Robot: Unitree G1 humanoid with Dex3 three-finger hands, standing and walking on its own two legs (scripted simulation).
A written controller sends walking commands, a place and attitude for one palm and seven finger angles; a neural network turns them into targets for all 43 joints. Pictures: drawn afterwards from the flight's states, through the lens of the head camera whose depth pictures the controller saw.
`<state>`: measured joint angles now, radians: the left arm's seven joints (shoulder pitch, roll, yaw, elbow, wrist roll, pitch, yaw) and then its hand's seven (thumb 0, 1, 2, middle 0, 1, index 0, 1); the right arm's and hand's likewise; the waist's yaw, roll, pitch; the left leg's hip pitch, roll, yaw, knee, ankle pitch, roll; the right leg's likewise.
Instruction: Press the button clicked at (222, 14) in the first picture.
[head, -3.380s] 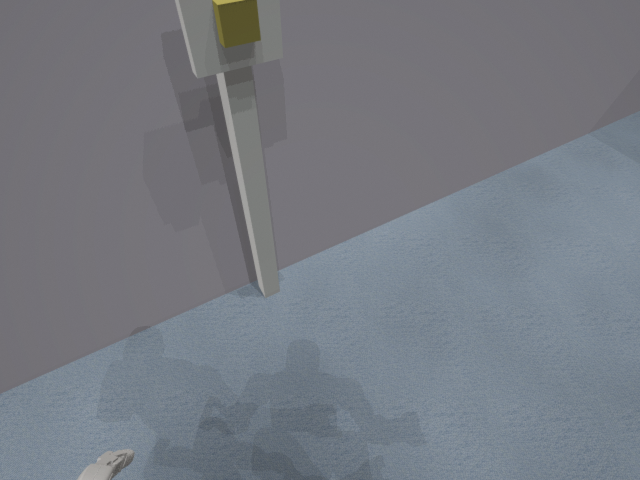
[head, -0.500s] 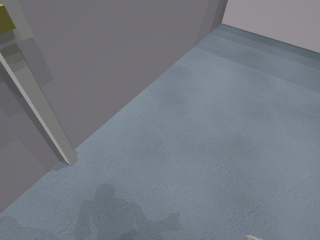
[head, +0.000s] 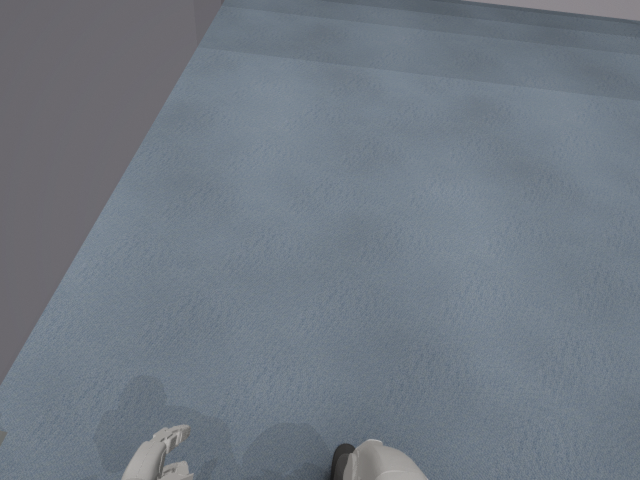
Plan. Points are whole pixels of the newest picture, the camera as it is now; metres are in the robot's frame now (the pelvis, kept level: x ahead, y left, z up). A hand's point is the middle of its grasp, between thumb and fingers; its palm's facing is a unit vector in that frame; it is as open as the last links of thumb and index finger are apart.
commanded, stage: walk to a spot facing it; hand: left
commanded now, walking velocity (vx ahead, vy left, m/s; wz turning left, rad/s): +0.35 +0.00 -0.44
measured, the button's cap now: out of the picture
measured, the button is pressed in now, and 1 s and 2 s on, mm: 0 0 0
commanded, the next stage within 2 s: turn to face it in 0.66 s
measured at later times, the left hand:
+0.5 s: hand (175, 398) +0.24 +0.21 -0.16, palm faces -0.06 -0.98 -0.19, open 7.4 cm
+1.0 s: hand (282, 233) +0.54 +0.07 -0.14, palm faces -0.38 -0.90 -0.21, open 7.4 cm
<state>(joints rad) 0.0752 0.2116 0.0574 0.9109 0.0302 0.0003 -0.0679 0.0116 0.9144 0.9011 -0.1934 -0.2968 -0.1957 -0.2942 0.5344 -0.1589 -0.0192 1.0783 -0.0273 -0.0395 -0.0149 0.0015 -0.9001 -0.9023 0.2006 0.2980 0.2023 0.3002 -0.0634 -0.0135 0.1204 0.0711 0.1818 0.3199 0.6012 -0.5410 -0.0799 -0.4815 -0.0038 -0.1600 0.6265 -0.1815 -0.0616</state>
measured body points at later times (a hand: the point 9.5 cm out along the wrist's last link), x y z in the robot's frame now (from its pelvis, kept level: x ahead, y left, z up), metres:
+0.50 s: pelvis +0.22 +0.02 +0.01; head +0.24 +0.04 +0.46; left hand +0.25 +0.27 -0.15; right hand +0.32 -0.23 -0.10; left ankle +0.30 +0.12 -0.71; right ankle +0.11 -0.08 -0.69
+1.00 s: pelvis +0.36 -0.05 +0.01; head +0.39 -0.08 +0.46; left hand +0.55 +0.11 -0.12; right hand +0.22 -0.24 -0.15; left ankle +0.31 +0.12 -0.66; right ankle +0.38 -0.16 -0.71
